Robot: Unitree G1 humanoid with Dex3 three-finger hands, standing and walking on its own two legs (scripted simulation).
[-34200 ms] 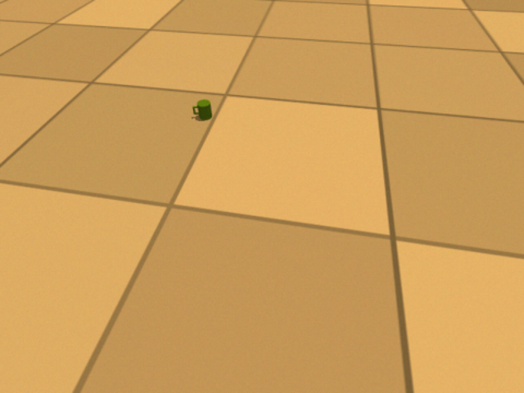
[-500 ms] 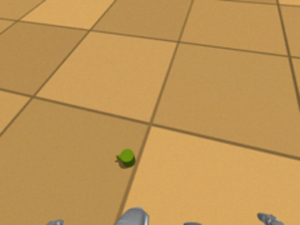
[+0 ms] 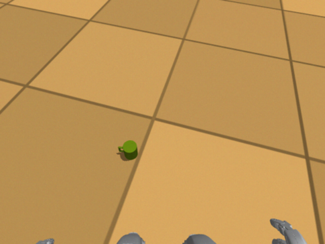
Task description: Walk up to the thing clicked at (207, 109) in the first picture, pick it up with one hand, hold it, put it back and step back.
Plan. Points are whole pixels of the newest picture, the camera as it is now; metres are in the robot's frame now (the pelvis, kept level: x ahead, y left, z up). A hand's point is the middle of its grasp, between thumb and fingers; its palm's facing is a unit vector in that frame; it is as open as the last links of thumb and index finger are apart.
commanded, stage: step back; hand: left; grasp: from above
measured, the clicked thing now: (127, 149) +0.70 +0.22 -0.71
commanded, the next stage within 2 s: stand in 2.00 s
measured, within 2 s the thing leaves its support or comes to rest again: neither
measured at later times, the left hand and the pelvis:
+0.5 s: hand out of the picture -0.04 +0.27 -0.15, palm faces +0.07 -0.92 -0.38, open 7.4 cm; pelvis -0.17 -0.01 -0.01, yaw +4 degrees
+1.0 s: hand out of the picture -0.30 +0.21 -0.14, palm faces +0.03 -0.90 -0.42, open 7.4 cm; pelvis -0.34 -0.07 +0.00, yaw +1 degrees
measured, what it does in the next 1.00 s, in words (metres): walks backwards: right foot, then left foot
